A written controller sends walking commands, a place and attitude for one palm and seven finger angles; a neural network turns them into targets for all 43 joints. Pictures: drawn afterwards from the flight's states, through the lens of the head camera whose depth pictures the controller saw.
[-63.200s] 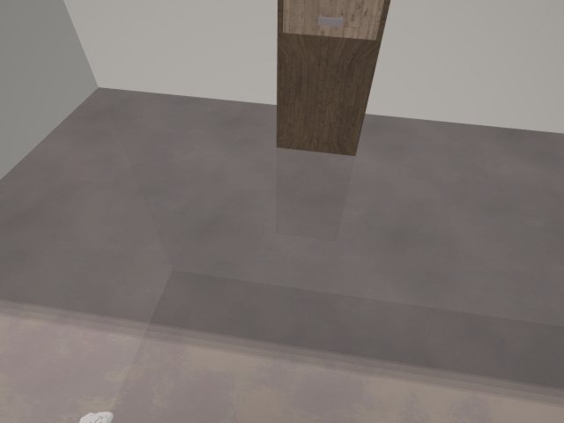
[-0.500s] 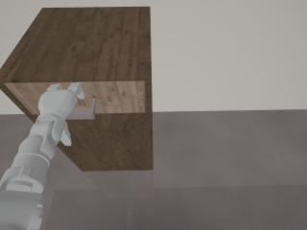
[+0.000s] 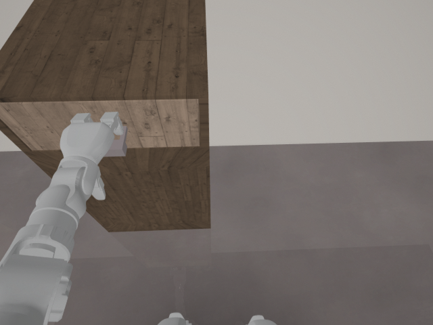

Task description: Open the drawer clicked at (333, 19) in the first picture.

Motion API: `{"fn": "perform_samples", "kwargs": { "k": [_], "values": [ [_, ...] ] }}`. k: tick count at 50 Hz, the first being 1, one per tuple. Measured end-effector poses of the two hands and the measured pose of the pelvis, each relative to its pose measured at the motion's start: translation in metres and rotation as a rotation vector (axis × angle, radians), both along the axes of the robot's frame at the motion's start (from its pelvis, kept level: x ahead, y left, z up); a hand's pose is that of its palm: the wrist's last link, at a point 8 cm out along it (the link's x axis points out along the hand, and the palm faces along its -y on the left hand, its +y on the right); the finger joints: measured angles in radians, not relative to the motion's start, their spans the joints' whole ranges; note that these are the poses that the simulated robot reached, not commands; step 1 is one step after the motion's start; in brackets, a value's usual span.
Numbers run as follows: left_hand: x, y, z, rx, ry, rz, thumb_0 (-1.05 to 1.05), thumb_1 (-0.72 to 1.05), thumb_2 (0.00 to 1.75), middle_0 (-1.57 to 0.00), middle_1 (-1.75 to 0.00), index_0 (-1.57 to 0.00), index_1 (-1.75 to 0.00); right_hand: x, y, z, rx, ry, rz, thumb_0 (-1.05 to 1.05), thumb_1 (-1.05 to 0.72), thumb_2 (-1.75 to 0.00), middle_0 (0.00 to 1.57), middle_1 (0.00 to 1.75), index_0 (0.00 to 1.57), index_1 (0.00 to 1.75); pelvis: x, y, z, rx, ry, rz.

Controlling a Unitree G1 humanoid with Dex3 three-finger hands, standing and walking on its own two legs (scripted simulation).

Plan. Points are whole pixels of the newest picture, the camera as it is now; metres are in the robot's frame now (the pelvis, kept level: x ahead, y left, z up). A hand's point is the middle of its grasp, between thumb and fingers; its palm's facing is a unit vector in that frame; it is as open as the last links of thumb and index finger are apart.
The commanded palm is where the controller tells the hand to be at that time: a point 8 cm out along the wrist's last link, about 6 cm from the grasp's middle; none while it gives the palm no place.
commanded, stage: lower the fingers behind the handle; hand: left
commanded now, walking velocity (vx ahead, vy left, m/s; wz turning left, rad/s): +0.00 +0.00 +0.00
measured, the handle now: (103, 139) +0.50 +0.25 +0.00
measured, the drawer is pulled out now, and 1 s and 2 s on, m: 0.00 0.00 0.00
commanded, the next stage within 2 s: lift the fingers back up to retry in 0.94 s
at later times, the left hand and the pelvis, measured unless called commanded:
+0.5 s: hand (102, 154) +0.45 +0.24 +0.01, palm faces -0.04 -0.02 -1.00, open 13.7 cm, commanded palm +0.42 +0.25 +0.03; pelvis -0.01 -0.01 -0.01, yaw +0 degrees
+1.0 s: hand (102, 156) +0.45 +0.24 +0.00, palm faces -0.02 -0.03 -1.00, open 13.9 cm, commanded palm +0.42 +0.25 +0.03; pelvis -0.02 +0.00 -0.02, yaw -1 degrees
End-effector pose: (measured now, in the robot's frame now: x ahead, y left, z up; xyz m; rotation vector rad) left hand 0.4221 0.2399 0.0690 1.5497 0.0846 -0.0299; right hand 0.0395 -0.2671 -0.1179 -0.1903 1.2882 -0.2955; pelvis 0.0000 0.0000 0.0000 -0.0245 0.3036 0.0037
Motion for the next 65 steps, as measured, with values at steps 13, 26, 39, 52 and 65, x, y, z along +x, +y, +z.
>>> {"fn": "perform_samples", "kwargs": {
  "k": [13, 26, 39, 52, 65],
  "values": [
    [0.004, -0.004, -0.007, 0.012, -0.054, 0.022, 0.00, -0.49, 0.30, -0.32, -1.20, -0.32, -1.25, -0.017, -0.004, -0.009, 0.008, 0.059, -0.017, 0.00, -0.90, -0.90, 0.20, 0.30, 0.20, 0.30, -0.001, -0.002, -0.007, 0.000, 0.031, -0.007],
    [0.007, -0.003, -0.007, 0.003, -0.031, 0.032, 0.00, -0.49, 0.30, -0.32, -1.20, -0.30, -1.32, -0.012, -0.010, -0.007, -0.012, 0.022, 0.000, 0.00, -0.90, -0.90, 0.20, 0.30, 0.20, 0.30, -0.009, -0.006, -0.011, 0.002, 0.044, -0.006],
    [0.004, -0.003, -0.011, 0.001, -0.055, 0.025, 0.00, -0.49, 0.30, -0.32, -1.20, -0.26, -1.33, -0.023, -0.009, -0.013, -0.017, 0.039, -0.002, 0.00, -0.90, -0.90, 0.20, 0.30, 0.20, 0.30, -0.017, -0.004, -0.018, -0.002, 0.055, -0.007],
    [0.004, -0.001, -0.011, -0.010, -0.053, 0.016, 0.00, -0.49, 0.30, -0.32, -1.20, -0.26, -1.32, -0.037, 0.001, -0.013, -0.009, 0.055, -0.017, 0.00, -0.90, -0.90, 0.20, 0.30, 0.20, 0.30, -0.020, 0.002, -0.018, -0.005, 0.055, -0.012],
    [0.002, 0.003, -0.007, 0.002, -0.023, 0.021, 0.00, -0.49, 0.30, -0.32, -1.20, -0.27, -1.24, -0.032, 0.007, -0.006, -0.005, 0.042, -0.040, 0.00, -0.90, -0.90, 0.20, 0.30, 0.20, 0.30, -0.014, 0.008, -0.008, -0.008, 0.026, -0.016]
  ]
}}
